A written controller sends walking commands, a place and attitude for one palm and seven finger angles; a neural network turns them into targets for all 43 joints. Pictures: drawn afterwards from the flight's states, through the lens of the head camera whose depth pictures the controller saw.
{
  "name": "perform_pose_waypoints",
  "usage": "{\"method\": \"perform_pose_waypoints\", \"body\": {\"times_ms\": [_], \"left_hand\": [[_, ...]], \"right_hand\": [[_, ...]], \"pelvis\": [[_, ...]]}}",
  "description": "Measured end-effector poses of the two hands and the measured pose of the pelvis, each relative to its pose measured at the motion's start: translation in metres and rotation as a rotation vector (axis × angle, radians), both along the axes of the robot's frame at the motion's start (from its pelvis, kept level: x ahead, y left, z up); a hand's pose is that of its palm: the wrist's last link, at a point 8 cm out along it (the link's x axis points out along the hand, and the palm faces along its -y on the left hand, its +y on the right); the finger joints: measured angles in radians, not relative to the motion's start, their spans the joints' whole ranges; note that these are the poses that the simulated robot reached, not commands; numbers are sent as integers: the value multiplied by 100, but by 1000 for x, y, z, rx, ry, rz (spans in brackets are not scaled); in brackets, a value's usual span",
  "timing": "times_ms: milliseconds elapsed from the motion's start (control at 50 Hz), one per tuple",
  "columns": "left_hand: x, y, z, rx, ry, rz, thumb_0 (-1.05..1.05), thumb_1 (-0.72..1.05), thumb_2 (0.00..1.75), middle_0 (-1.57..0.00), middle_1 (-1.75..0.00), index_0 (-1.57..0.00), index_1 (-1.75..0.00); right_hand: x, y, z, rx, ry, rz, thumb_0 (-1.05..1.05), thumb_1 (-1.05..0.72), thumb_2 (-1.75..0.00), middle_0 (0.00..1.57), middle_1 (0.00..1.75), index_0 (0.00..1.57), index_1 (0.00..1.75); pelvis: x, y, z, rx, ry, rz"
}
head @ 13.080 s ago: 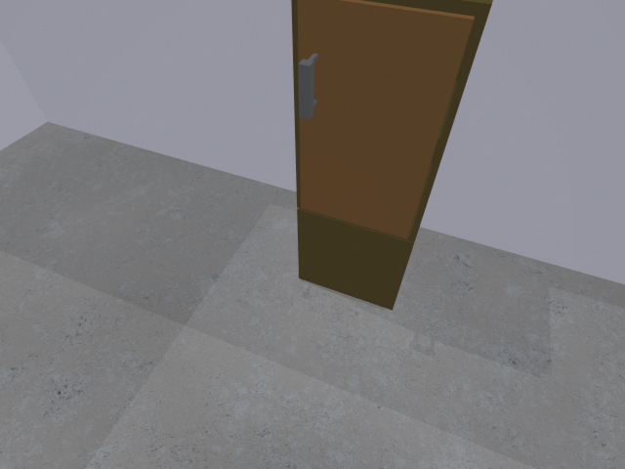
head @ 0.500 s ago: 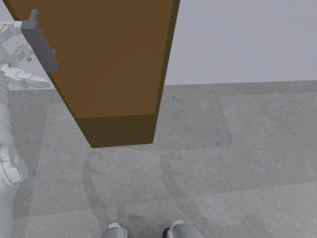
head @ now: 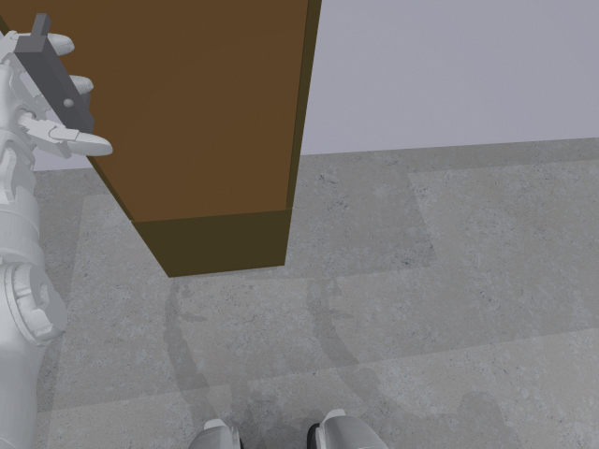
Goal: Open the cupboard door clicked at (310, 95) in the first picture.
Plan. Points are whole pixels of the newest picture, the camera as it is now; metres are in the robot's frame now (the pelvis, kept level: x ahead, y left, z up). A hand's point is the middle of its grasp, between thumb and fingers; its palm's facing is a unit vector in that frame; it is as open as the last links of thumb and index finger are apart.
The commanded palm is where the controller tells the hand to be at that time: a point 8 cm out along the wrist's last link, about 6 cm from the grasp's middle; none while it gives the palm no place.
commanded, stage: slide the fingers in behind the handle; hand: left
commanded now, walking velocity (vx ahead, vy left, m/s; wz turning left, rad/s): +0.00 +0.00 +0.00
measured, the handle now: (63, 77) +0.57 +0.24 +0.12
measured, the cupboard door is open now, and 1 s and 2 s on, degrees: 0 0 39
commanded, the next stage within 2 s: close the thumb around the handle in 0.26 s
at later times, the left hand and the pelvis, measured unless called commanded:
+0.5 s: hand (49, 112) +0.50 +0.24 +0.12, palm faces +0.03 -1.00 -0.01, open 13.5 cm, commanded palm +0.48 +0.28 +0.12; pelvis +0.01 +0.00 +0.00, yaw +0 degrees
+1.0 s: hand (75, 103) +0.52 +0.22 +0.12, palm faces +0.01 -1.00 -0.01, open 6.0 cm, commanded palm +0.49 +0.27 +0.12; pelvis +0.00 +0.01 +0.00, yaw +0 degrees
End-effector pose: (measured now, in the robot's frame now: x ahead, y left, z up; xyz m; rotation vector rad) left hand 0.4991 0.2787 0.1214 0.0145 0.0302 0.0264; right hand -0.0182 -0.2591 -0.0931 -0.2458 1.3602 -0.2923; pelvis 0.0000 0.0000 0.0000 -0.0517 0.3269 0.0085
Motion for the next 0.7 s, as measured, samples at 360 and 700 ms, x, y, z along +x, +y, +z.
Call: {"method": "perform_pose_waypoints", "body": {"times_ms": [360,700], "left_hand": [[-7,6,5,-10,-22,5,-1,-49,30,-30,-120,-30,-120],[-19,14,3,-8,-18,-7,-1,0,51,-32,-124,-32,-125]], "right_hand": [[9,-3,3,1,-3,0,0,-90,-90,20,30,21,30],[31,-3,1,-17,-60,51,0,-90,-90,20,30,21,30]], "pelvis": [[8,0,3,2,-13,-4],[2,5,2,-4,-26,16]]}}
